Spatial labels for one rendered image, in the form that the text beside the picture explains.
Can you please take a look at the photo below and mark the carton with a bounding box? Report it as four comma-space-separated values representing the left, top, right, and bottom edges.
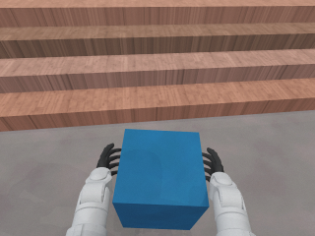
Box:
112, 129, 210, 230

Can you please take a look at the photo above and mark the left robot forearm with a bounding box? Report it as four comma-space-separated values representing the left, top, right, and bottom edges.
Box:
66, 167, 113, 236

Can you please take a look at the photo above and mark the right robot hand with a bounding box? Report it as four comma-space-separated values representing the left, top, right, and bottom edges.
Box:
202, 147, 224, 182

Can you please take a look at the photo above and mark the left robot hand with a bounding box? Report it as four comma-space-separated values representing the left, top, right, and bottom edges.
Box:
96, 143, 122, 176

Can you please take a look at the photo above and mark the right robot forearm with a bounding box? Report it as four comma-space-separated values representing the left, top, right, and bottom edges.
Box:
209, 172, 256, 236

